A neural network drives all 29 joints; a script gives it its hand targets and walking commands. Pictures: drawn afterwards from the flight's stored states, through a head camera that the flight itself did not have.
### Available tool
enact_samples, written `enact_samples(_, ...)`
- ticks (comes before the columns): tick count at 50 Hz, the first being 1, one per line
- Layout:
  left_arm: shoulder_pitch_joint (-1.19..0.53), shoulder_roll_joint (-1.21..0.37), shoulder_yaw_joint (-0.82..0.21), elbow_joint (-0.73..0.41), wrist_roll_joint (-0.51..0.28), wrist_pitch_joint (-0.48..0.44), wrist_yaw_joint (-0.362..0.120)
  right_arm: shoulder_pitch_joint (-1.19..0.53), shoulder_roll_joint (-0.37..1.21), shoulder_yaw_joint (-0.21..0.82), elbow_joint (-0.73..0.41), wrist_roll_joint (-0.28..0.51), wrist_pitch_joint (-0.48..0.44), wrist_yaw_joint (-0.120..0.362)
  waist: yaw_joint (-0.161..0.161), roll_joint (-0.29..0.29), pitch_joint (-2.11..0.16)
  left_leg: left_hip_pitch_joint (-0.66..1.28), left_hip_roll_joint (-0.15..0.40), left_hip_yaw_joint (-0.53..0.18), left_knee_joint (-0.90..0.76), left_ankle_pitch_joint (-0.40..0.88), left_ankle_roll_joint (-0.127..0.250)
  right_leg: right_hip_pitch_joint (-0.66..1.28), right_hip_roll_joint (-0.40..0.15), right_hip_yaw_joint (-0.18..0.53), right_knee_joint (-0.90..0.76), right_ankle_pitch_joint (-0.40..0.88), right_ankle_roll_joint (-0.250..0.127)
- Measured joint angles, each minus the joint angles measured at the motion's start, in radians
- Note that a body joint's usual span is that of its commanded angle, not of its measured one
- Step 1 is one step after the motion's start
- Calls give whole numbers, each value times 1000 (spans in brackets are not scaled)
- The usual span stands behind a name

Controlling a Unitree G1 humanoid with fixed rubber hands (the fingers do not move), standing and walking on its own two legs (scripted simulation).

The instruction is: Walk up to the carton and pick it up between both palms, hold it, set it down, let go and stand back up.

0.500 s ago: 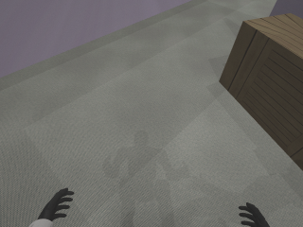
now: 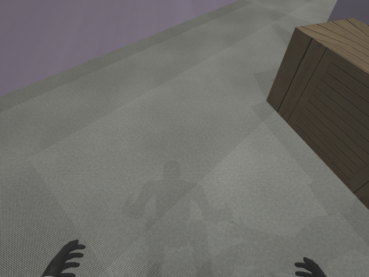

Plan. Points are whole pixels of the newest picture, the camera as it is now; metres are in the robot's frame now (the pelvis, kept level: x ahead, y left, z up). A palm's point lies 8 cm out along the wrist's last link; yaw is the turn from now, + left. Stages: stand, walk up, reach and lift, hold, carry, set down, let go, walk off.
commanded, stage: stand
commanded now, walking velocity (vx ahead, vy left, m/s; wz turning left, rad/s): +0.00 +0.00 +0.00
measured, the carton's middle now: out of the picture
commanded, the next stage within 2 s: walk up in 0.94 s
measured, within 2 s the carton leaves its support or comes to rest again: neither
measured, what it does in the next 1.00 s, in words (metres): stands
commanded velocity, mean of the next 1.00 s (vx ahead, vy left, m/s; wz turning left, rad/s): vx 0.00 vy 0.00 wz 0.00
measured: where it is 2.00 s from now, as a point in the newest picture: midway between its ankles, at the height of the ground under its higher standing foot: outside the picture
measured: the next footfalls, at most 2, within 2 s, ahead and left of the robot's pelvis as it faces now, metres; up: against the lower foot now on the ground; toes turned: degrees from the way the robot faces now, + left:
right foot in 1.48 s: +0.06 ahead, -0.25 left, +0.00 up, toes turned -16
left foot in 1.76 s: +0.22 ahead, -0.05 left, +0.00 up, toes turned -23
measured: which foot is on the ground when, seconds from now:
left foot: down 0.00-1.00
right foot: down 0.00-1.00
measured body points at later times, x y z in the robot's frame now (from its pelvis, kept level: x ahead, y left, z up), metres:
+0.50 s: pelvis -0.01 +0.00 +0.00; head +0.00 +0.00 +0.45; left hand +0.12 +0.30 -0.10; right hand +0.10 -0.30 -0.11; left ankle +0.00 +0.12 -0.72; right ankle +0.00 -0.13 -0.72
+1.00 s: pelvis -0.02 +0.00 +0.01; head -0.02 +0.00 +0.46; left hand +0.09 +0.30 -0.10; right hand +0.07 -0.30 -0.11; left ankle +0.00 +0.12 -0.72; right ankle +0.00 -0.13 -0.72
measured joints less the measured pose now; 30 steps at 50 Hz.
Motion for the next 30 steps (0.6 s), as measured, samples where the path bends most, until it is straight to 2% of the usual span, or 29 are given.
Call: enact_samples(30, 0, 6, 0, 107, 0, -1, 0, -13, -4, 8, 111, 0, 0, 0, -4, 0, -4, 5, -6, 0, -14, 21, 0, 0, -6, 0, -2, 14, 0)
